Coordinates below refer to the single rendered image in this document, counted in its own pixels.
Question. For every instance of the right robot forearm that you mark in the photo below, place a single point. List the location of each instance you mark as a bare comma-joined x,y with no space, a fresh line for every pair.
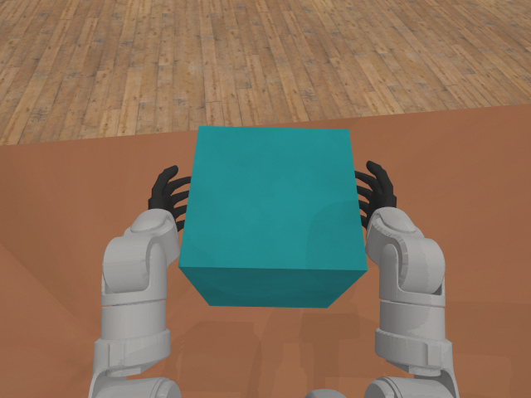
412,268

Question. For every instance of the left robot forearm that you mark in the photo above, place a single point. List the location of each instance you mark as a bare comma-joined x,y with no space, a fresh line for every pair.
133,335

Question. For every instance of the carton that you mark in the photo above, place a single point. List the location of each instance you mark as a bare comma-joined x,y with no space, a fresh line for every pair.
272,218

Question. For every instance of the robot right upper arm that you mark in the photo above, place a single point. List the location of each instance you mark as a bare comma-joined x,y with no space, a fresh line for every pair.
399,387

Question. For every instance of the robot left upper arm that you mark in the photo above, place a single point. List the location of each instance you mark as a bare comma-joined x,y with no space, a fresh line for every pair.
157,387

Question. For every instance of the left robot hand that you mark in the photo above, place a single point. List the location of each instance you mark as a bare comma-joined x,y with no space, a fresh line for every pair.
161,194

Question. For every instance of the right robot hand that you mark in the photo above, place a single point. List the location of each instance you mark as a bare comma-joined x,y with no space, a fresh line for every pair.
382,194

